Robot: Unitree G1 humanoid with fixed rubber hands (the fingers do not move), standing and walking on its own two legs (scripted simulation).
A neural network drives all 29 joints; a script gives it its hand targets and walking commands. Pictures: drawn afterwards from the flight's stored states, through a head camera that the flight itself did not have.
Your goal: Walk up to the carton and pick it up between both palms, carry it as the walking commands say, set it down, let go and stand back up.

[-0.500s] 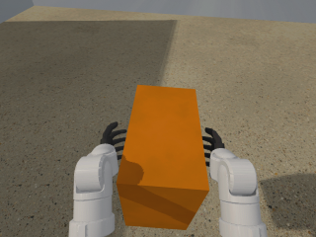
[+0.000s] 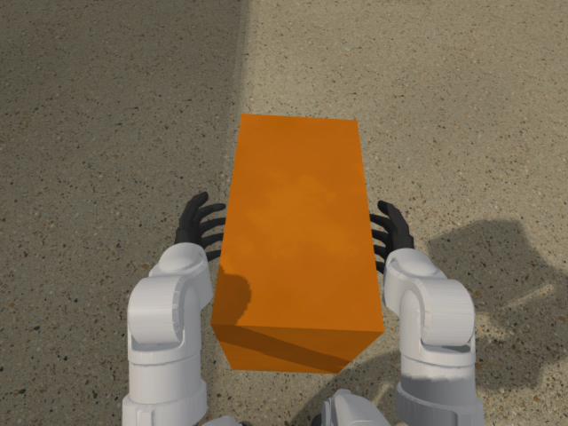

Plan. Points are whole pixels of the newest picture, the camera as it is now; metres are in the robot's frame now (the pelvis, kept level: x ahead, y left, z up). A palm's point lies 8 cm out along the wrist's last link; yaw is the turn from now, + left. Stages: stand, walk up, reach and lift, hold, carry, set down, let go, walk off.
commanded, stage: carry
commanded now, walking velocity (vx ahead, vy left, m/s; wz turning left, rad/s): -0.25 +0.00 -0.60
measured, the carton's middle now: (291, 250) +0.35 +0.01 -0.01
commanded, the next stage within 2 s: none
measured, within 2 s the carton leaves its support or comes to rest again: neither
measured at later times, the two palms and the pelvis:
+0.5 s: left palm (243, 158) +0.47 +0.09 +0.05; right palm (413, 210) +0.39 -0.15 +0.05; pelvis +0.13 +0.05 -0.02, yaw -16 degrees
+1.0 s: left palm (259, 225) +0.35 +0.06 +0.06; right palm (439, 348) +0.21 -0.15 +0.05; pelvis +0.04 +0.10 -0.02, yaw -33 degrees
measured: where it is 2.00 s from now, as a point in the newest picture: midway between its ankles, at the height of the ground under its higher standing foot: outside the picture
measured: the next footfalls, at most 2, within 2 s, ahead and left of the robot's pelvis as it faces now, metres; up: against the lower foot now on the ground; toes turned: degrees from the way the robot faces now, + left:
right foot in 0.12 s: +0.17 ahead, -0.10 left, +0.00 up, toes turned -11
left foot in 0.50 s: +0.24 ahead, +0.16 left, +0.00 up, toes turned -11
